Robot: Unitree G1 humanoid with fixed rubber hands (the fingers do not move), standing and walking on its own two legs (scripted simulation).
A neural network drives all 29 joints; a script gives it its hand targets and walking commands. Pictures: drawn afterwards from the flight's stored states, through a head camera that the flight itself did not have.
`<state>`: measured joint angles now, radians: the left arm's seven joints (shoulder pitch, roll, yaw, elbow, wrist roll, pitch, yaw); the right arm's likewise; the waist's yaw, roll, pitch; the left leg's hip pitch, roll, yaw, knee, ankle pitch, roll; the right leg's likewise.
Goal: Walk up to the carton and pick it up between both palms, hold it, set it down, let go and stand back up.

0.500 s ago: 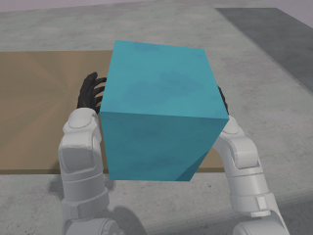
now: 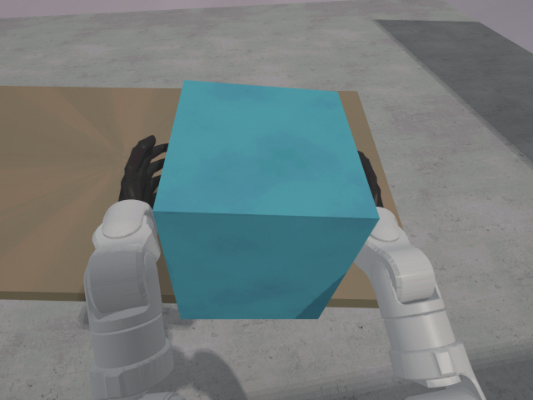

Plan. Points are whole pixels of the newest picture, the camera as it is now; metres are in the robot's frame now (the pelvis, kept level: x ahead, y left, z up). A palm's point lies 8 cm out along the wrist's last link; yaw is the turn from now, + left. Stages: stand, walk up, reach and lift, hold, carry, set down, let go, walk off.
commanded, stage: hold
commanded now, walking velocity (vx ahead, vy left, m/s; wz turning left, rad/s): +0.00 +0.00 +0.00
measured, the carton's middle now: (256, 209) +0.35 +0.00 +0.13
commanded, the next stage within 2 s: none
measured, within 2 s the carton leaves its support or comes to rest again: neither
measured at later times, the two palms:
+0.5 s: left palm (165, 189) +0.34 +0.11 +0.19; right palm (389, 201) +0.33 -0.18 +0.15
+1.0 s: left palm (146, 196) +0.33 +0.14 +0.19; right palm (371, 206) +0.33 -0.15 +0.14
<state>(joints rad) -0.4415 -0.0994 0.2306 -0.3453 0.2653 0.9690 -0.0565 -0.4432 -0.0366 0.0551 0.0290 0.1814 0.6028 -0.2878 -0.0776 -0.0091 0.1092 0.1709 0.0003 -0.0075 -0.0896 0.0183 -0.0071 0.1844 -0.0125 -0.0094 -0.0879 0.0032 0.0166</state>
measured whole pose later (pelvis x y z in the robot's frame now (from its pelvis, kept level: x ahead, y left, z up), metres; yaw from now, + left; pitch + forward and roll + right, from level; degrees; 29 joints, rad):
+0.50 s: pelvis -0.01 -0.01 +0.00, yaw -2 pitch -5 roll +0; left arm -0.56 -0.15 0.27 -0.22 0.30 0.94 -0.04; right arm -0.53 -0.05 -0.01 0.13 0.13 0.60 -0.23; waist -0.07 0.01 0.10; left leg 0.15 0.03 0.02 -0.09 0.03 -0.02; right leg 0.15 0.01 0.02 -0.07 0.02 0.00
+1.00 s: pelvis +0.00 +0.00 +0.00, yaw +0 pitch -5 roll +0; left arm -0.46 -0.11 0.22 -0.34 0.27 0.97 -0.04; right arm -0.45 -0.05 0.04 0.02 0.17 0.61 -0.27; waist -0.09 0.00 0.11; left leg 0.15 -0.01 0.00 -0.09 0.02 0.00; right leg 0.16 -0.02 0.00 -0.09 0.01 0.02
